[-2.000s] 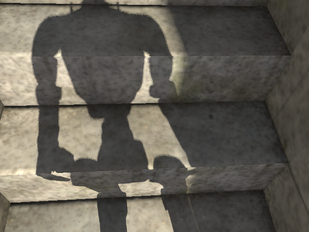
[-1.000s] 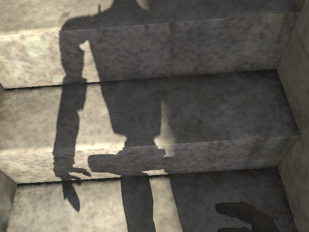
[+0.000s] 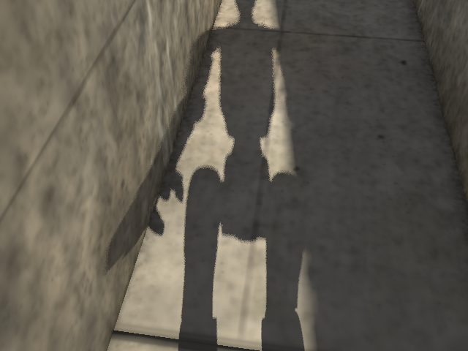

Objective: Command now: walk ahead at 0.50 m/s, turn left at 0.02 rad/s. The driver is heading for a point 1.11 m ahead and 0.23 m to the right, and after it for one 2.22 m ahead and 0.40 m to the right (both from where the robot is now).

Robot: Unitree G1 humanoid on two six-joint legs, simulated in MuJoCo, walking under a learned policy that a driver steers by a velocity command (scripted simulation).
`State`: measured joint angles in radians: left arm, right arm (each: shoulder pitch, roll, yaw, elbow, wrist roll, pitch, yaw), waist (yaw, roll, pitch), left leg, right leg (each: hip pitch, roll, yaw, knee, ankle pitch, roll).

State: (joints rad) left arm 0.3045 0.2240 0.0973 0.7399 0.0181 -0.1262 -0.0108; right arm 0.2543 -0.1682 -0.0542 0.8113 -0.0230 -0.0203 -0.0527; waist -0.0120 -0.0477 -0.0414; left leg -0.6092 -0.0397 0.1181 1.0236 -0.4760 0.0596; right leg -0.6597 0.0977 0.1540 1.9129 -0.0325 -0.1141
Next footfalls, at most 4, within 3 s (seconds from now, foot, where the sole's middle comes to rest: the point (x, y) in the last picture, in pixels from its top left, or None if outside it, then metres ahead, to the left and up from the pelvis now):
0.30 right None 0.37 -0.08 -0.50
0.76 left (226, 255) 0.65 0.05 -0.50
1.20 right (353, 194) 0.84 -0.31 -0.50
1.70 left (285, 124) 1.14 -0.14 -0.50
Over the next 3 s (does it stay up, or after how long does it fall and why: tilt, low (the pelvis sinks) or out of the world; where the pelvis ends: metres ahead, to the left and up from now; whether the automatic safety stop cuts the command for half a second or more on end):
stays up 1.13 -0.26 0.28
